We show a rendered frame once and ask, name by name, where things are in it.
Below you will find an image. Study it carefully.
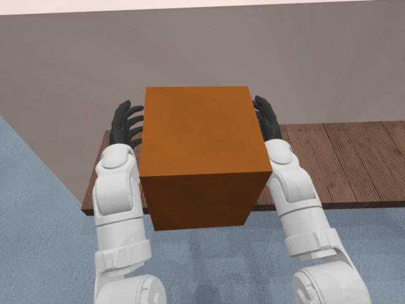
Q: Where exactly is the table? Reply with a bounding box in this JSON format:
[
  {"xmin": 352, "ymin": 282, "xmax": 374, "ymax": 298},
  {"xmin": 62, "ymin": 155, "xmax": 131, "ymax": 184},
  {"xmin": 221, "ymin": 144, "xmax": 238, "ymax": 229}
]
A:
[{"xmin": 81, "ymin": 120, "xmax": 405, "ymax": 216}]

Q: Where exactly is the robot left forearm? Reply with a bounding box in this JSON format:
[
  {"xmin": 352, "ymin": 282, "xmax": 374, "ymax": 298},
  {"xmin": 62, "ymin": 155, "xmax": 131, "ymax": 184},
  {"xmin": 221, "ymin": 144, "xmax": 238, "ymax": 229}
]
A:
[{"xmin": 92, "ymin": 144, "xmax": 152, "ymax": 304}]

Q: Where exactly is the carton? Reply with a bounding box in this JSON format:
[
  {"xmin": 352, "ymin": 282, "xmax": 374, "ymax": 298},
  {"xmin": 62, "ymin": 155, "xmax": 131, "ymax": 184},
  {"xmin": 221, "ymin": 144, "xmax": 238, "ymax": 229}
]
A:
[{"xmin": 139, "ymin": 86, "xmax": 273, "ymax": 231}]

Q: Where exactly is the robot right forearm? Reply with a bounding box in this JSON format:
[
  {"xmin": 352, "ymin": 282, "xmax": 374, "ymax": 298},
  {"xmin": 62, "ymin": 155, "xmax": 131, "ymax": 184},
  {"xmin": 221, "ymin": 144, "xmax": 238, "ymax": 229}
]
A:
[{"xmin": 265, "ymin": 139, "xmax": 372, "ymax": 304}]

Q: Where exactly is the robot right hand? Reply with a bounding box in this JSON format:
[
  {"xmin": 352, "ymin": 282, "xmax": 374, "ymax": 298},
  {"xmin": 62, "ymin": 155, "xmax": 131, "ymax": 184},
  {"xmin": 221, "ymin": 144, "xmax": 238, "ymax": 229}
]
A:
[{"xmin": 252, "ymin": 96, "xmax": 283, "ymax": 142}]

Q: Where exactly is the robot left upper arm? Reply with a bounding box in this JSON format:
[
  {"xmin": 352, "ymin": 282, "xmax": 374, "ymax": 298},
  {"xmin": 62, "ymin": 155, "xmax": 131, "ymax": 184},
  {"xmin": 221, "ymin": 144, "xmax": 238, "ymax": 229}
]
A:
[{"xmin": 96, "ymin": 274, "xmax": 167, "ymax": 304}]

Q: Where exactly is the robot right upper arm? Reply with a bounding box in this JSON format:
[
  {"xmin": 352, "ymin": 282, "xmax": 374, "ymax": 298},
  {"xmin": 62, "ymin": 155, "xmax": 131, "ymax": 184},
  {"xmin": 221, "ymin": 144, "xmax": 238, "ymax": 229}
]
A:
[{"xmin": 292, "ymin": 260, "xmax": 371, "ymax": 304}]

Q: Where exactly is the robot left hand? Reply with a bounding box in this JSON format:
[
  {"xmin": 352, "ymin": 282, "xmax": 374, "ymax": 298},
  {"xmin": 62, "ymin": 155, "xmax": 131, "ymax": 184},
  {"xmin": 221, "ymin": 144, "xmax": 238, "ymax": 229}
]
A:
[{"xmin": 109, "ymin": 100, "xmax": 144, "ymax": 149}]

